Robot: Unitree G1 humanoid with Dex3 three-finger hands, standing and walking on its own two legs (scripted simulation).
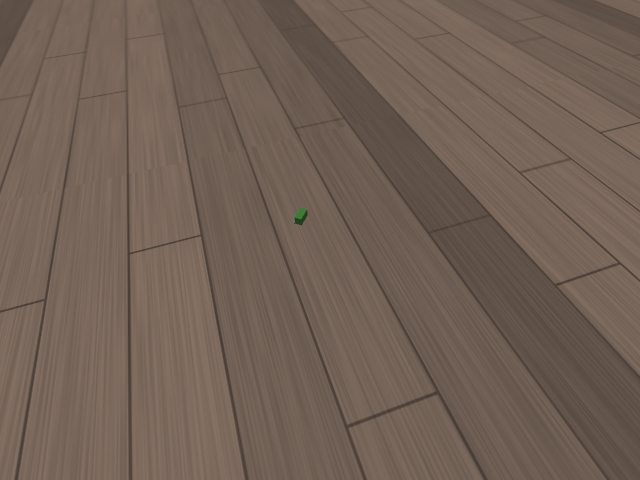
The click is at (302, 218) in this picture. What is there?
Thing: small brick
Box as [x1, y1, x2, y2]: [295, 208, 307, 224]
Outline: 306,209 300,208 295,216 295,223 302,223 307,215
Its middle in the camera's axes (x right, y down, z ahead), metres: -0.09 -0.12 +1.76
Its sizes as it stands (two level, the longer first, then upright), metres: 0.069 0.032 0.038
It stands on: the floor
